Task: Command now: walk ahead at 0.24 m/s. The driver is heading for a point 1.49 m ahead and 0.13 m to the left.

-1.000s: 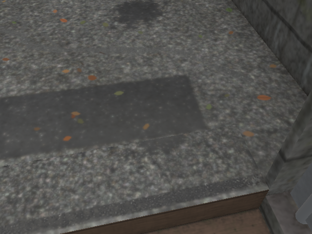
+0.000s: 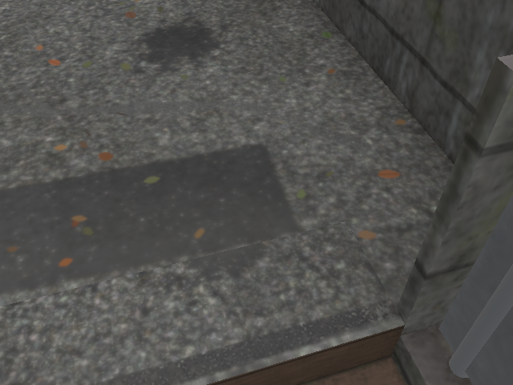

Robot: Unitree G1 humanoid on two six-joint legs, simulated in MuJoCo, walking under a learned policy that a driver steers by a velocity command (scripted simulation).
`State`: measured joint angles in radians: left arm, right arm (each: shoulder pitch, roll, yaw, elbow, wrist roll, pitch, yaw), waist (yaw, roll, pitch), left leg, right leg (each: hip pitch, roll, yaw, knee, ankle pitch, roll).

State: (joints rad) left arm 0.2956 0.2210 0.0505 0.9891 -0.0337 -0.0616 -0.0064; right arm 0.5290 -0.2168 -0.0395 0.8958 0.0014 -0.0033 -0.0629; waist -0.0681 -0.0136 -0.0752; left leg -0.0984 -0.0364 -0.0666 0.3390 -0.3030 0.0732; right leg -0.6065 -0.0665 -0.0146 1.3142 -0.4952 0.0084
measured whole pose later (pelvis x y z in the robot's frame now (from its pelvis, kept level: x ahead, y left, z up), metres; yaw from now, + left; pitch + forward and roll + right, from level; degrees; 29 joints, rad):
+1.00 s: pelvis +0.06 -0.02 +0.00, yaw +0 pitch +2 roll +2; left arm 0.30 0.20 0.08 0.98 -0.05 -0.04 0.03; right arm 0.41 -0.19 -0.06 0.96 -0.02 0.02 -0.07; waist -0.02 -0.02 -0.04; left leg -0.07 -0.03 0.06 0.31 -0.28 0.05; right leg -0.66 -0.06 0.00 1.61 -0.53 0.01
